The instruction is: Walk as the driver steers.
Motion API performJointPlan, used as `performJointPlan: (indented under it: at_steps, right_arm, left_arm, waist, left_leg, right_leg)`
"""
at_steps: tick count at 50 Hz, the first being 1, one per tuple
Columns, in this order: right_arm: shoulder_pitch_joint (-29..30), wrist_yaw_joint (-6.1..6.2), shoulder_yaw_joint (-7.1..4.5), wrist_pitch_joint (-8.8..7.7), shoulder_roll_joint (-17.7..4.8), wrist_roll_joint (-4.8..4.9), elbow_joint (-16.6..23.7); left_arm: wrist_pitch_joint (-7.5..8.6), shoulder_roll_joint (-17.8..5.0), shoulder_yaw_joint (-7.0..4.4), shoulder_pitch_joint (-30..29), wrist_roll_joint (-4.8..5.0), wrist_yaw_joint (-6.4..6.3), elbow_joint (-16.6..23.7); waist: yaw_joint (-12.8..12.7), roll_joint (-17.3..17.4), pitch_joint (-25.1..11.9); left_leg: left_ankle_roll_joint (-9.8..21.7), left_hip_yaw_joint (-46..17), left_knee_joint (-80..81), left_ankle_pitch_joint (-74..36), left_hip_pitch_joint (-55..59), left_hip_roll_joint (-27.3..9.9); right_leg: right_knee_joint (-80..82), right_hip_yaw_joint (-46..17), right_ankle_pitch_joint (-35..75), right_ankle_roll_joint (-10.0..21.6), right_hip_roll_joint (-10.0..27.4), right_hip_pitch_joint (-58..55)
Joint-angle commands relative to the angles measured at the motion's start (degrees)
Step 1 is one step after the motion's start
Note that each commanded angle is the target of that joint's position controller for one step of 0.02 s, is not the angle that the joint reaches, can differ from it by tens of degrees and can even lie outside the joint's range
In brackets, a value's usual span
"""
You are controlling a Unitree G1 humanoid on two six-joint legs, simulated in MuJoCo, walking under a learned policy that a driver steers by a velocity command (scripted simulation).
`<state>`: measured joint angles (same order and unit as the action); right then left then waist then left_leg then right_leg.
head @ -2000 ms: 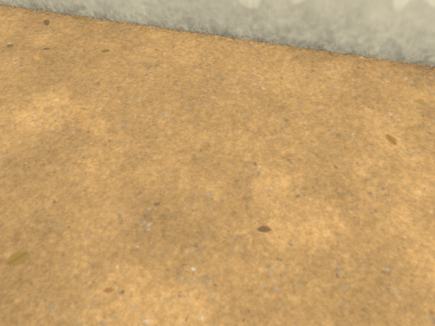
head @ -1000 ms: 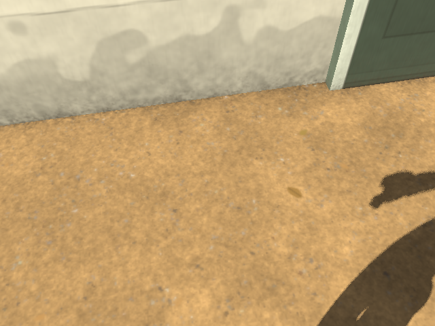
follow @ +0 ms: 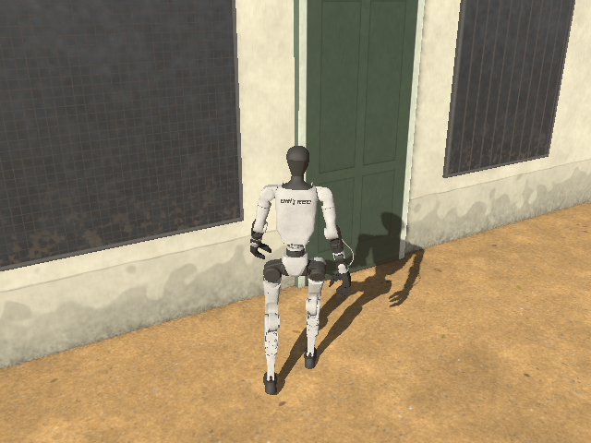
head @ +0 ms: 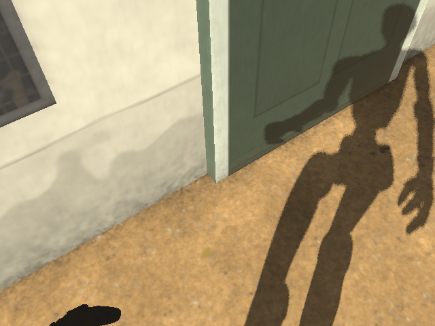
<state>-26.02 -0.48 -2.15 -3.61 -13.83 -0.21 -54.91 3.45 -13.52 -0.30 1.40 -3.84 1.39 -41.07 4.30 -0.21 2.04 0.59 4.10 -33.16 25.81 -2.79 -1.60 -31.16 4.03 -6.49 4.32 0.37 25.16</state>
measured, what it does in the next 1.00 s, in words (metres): walks ahead, turning left: left foot, then right foot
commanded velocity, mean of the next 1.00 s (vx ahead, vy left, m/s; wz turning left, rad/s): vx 0.14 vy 0.00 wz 0.28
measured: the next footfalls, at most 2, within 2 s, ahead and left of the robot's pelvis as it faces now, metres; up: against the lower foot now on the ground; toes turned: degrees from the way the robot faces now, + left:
left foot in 0.44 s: +0.27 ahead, +0.10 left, +0.00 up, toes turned +17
right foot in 0.94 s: +0.30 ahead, -0.13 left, +0.00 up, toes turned +20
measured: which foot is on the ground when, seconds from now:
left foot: up 0.00-0.42, down 0.44-1.00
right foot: down 0.00-0.44, up 0.46-0.92, down 0.94-1.00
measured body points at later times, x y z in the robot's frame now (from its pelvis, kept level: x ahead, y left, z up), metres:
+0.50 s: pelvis +0.17 +0.01 +0.00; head +0.21 +0.03 +0.45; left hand +0.19 +0.28 -0.14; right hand +0.36 -0.22 -0.12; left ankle +0.23 +0.08 -0.73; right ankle +0.10 -0.10 -0.68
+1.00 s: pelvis +0.22 -0.03 +0.02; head +0.23 -0.04 +0.47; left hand +0.19 +0.25 -0.11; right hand +0.41 -0.22 -0.12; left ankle +0.23 +0.09 -0.73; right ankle +0.26 -0.14 -0.73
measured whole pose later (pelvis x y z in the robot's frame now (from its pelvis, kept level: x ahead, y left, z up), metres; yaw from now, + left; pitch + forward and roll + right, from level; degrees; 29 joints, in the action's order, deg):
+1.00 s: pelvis +0.22 -0.03 +0.02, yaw +20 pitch -1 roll +0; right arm -6.6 1.1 -0.7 -0.4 -13.3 0.0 -56.7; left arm 0.9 -14.6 -0.1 11.2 -1.2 -2.0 -59.1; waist -0.1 2.2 1.0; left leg 1.0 -2.5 -22.0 7.3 -13.7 2.0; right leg -21.5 -0.2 -11.4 0.6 -0.9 8.7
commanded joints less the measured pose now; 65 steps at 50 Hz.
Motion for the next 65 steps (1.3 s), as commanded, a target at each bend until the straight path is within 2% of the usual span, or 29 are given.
performJointPlan:
  at_steps: [1,2,3,5,7,8,13,15,16,21,22,23,24,25,27,28,29,32,36,39,43,46,47,48,49,51,56,63,65]
  right_arm:
    - [1.0,0.48,-1.83,-0.12,-8.5,-0.15,5.3]
    - [3.8,0.1,-2.07,-0.14,-8.3,0.12,5.8]
    - [4.4,-0.13,-1.69,-0.12,-6.4,0.55,5.2]
    - [2.6,-0.21,-1.76,1.6,-5.0,-0.68,3.7]
    - [2.3,-0.33,-2.28,2.97,-4.2,-1.17,3.7]
    - [3.0,-0.44,-2.4,3.35,-3.9,-1.18,4.1]
    - [13.6,-1.52,-1.68,4.5,-2.4,-1.41,8.0]
    - [16.3,-1.89,-1.15,4.47,-1.9,-1.67,9.2]
    - [16.3,-2.05,-1.0,4.48,-2.4,-1.25,9.1]
    - [11.8,-1.51,-1.8,3.77,-5.6,-1.6,8.9]
    - [7.8,-1.05,-2.23,3.22,-6.7,-1.78,8.0]
    - [4.3,-0.16,-3.45,2.75,-12.0,-1.79,7.7]
    - [5.4,0.65,-5.51,3.41,-19.5,-0.27,7.9]
    - [7.5,0.87,-5.27,3.78,-16.0,1.28,9.3]
    - [14.1,1.69,-3.44,4.28,-10.0,1.02,9.9]
    - [15.6,2.1,-2.93,4.13,-8.6,1.44,9.7]
    - [17.6,2.47,-2.37,3.8,-7.6,0.76,9.7]
    - [17.1,1.98,-2.04,2.68,-9.1,0.66,7.6]
    - [17.3,1.98,-1.8,2.38,-9.7,-0.01,5.6]
    - [17.9,1.95,-1.52,2.24,-9.4,-0.29,4.2]
    - [19.4,1.91,-1.05,2.33,-8.7,-0.41,2.6]
    - [19.8,2.01,0.03,2.7,-6.2,0.42,1.5]
    - [18.7,1.68,0.65,2.27,-4.3,0.75,1.2]
    - [18.2,1.53,0.92,2.44,-2.4,1.3,0.9]
    - [19.0,1.6,0.7,2.85,-4.0,-0.14,-0.4]
    - [19.8,1.57,0.59,2.86,-4.5,-0.54,-1.1]
    - [19.1,1.34,1.23,0.74,-3.4,0.3,-2.8]
    - [17.7,2.01,2.03,0.36,-2.4,0.4,-4.7]
    - [17.6,2.27,2.04,0.14,-3.1,0.24,-4.8]
  left_arm:
    - [0.19,-15.1,-5.13,22.0,0.68,-1.85,-2.3]
    - [0.44,-11.5,-4.1,17.5,1.18,-1.73,-2.2]
    - [1.09,-8.0,-3.17,14.6,1.55,-1.44,-2.3]
    - [2.2,-4.9,-2.16,11.8,2.0,-1.58,-2.7]
    - [3.18,-5.9,-2.36,12.5,2.57,-1.68,-3.3]
    - [3.36,-6.4,-2.59,12.4,2.85,-1.86,-3.4]
    - [2.25,-5.8,-2.24,12.2,2.99,-2.77,-4.6]
    - [1.78,-7.1,-2.59,13.4,3.09,-2.93,-5.5]
    - [1.47,-7.7,-2.87,13.8,2.9,-2.94,-6.1]
    - [-0.55,-9.6,-4.12,12.2,3.44,-3.15,-6.8]
    - [-1.31,-9.8,-4.07,11.5,3.26,-3.16,-6.5]
    - [-1.54,-9.3,-3.92,11.0,3.13,-2.83,-4.9]
    - [-2.91,-5.2,-2.67,13.0,3.0,-2.11,-2.4]
    - [-3.86,-7.5,-2.74,13.5,1.45,-2.08,-5.5]
    - [-3.17,-7.6,-3.02,9.5,2.54,-1.73,-6.2]
    - [-3.33,-7.7,-3.08,8.1,1.6,-2.01,-6.3]
    - [-3.56,-8.1,-2.94,9.0,0.79,-2.22,-7.3]
    - [-4.45,-7.1,-2.91,10.2,1.51,-2.46,-8.8]
    - [-5.62,-7.9,-2.99,7.4,1.98,-3.13,-9.7]
    - [-5.15,-7.8,-2.74,6.1,2.25,-3.05,-10.4]
    - [-3.91,-7.1,-2.07,8.0,2.67,-3.49,-12.7]
    - [-2.7,-6.6,-1.15,11.0,2.37,-4.21,-15.4]
    - [-2.15,-8.5,-0.99,10.3,1.43,-4.61,-15.0]
    - [-1.74,-11.8,-1.28,5.5,2.03,-4.08,-14.4]
    - [-0.99,-9.3,-0.78,2.7,3.02,-3.31,-14.4]
    - [0.05,-8.5,-0.41,3.9,3.41,-2.51,-15.7]
    - [-0.34,-7.4,-0.02,7.5,3.28,-3.06,-18.8]
    - [-0.77,-6.7,0.12,7.6,3.47,-3.08,-21.5]
    - [-1.09,-6.9,-0.04,6.3,4.05,-3.48,-21.4]
  waist:
    - [-11.3,-8.4,-15.0]
    - [-8.9,-5.6,-8.4]
    - [-7.1,-4.3,-4.3]
    - [-3.7,-5.1,-2.3]
    - [-2.0,-4.8,-3.9]
    - [-1.5,-5.0,-4.0]
    - [-2.8,-6.9,-0.7]
    - [-3.9,-6.5,-1.2]
    - [-3.8,-6.4,-2.0]
    - [-2.3,-4.4,-3.7]
    - [0.5,-1.9,-6.7]
    - [1.9,6.2,-8.9]
    - [-2.0,20.7,-13.8]
    - [-1.5,7.8,-15.9]
    - [-3.9,1.5,-3.5]
    - [-4.5,2.3,-1.8]
    - [-4.7,3.1,-3.5]
    - [-5.3,4.8,-7.2]
    - [-4.0,7.8,-4.9]
    - [-3.5,8.4,-3.6]
    - [-3.9,7.7,-3.9]
    - [-5.4,4.1,-2.8]
    - [-4.1,-0.7,-3.4]
    - [-1.3,-5.7,-1.3]
    - [-1.3,-4.6,-0.5]
    - [-1.9,-5.3,-0.8]
    - [-3.3,-2.2,-2.3]
    - [-4.0,0.2,-2.1]
    - [-3.7,0.2,-2.5]
  left_leg:
    - [3.8,-5.7,-37.2,2.4,-35.2,2.1]
    - [4.4,-7.4,-37.1,-3.1,-35.4,-0.6]
    - [3.9,-7.0,-34.4,-6.5,-32.8,-2.1]
    - [2.1,-6.2,-32.0,-7.4,-27.2,-2.7]
    - [1.5,-4.8,-32.4,-8.6,-25.1,-0.9]
    - [1.2,-4.3,-31.6,-10.2,-25.6,-0.5]
    - [0.2,-1.1,-14.3,-19.9,-25.6,-0.3]
    - [0.5,0.0,-7.9,-21.2,-23.3,0.0]
    - [1.0,0.1,-6.1,-21.5,-21.7,-0.1]
    - [5.4,2.8,1.6,-15.1,-15.6,3.1]
    - [7.5,1.7,6.4,-19.1,-8.9,3.8]
    - [11.0,-11.3,9.4,-39.7,0.0,-5.2]
    - [23.5,-34.8,12.1,-57.6,9.1,-19.6]
    - [22.4,-31.7,13.7,-46.4,8.6,-20.1]
    - [17.2,-23.0,17.6,-35.7,-3.1,-14.5]
    - [14.9,-20.0,17.9,-38.0,-5.2,-12.3]
    - [13.8,-17.5,17.6,-42.5,-6.3,-10.9]
    - [12.1,-14.6,16.5,-43.9,-5.8,-9.6]
    - [10.7,-17.6,20.5,-19.5,-8.0,-9.4]
    - [10.6,-19.7,22.0,-11.5,-8.6,-10.0]
    - [9.6,-20.6,20.1,-13.2,-9.1,-10.3]
    - [4.9,-18.8,16.6,-13.6,-12.5,-7.4]
    - [2.7,-16.4,13.1,-14.5,-14.0,-5.1]
    - [0.6,-10.9,13.7,-12.8,-12.8,1.0]
    - [0.0,-10.2,12.1,-14.2,-5.7,0.0]
    - [-0.1,-10.5,14.1,-19.2,-2.3,-0.8]
    - [-0.6,-10.8,15.2,-21.4,-6.7,-2.1]
    - [-1.4,-10.6,15.0,-22.1,-8.0,-2.6]
    - [-1.6,-10.2,15.1,-22.8,-8.2,-2.5]
  right_leg:
    - [15.8,-38.8,-16.6,9.7,24.7,-38.6]
    - [16.0,-29.3,-10.9,8.3,21.7,-32.3]
    - [17.3,-21.4,3.4,7.0,19.2,-26.0]
    - [16.9,-10.8,25.8,4.8,15.7,-19.9]
    - [15.5,-5.2,41.7,4.5,15.2,-19.4]
    - [15.6,-3.0,43.1,4.5,14.9,-19.4]
    - [16.4,5.0,35.3,3.6,12.1,-18.2]
    - [14.9,6.0,35.1,4.2,12.9,-19.6]
    - [14.2,5.9,35.2,4.8,13.0,-20.9]
    - [-0.5,6.5,40.5,3.2,13.7,-24.6]
    - [-10.7,7.4,37.4,1.1,11.2,-22.3]
    - [-24.8,7.8,15.1,-2.2,7.3,-12.2]
    - [-40.2,3.5,-33.1,-5.3,-5.9,5.1]
    - [-43.4,-6.1,-31.6,-4.7,-0.5,5.5]
    - [-36.6,-5.8,-22.6,-4.8,2.0,5.4]
    - [-33.2,-5.4,-19.5,-5.2,2.2,3.9]
    - [-31.9,-4.7,-16.8,-5.4,1.5,0.5]
    - [-27.4,-4.8,-15.2,-6.0,0.2,-2.8]
    - [-20.8,-5.0,-13.8,-6.2,0.6,-2.5]
    - [-14.7,-5.0,-14.6,-6.1,0.7,-3.7]
    - [-3.1,-4.4,-15.1,-4.8,0.1,-10.1]
    - [17.1,-5.7,-4.8,-3.0,1.1,-20.0]
    - [20.9,-13.4,-6.5,-2.1,8.0,-21.8]
    - [22.1,-20.7,-11.6,0.9,12.8,-14.1]
    - [21.8,-19.3,-15.2,1.3,12.6,-8.1]
    - [21.8,-15.4,-16.2,-1.3,8.5,-7.4]
    - [18.5,-12.8,-4.4,-1.1,6.9,-15.5]
    - [16.6,-11.8,2.9,-0.3,6.2,-18.5]
    - [16.1,-11.6,5.7,-0.6,5.8,-19.2]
